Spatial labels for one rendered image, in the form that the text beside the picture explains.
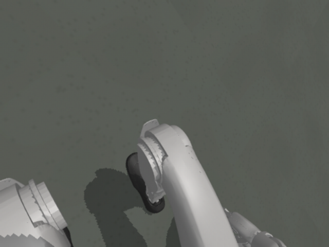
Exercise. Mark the right robot foot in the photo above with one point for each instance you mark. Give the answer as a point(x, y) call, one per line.
point(132, 167)

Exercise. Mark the right robot hand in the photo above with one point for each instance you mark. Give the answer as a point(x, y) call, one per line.
point(243, 227)

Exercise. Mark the left robot foot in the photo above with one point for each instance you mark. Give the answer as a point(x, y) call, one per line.
point(67, 233)

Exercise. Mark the right robot arm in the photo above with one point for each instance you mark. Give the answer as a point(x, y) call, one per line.
point(265, 239)

